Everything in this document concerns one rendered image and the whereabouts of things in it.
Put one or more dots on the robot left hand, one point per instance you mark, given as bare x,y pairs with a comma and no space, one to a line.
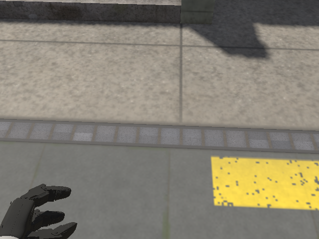
24,222

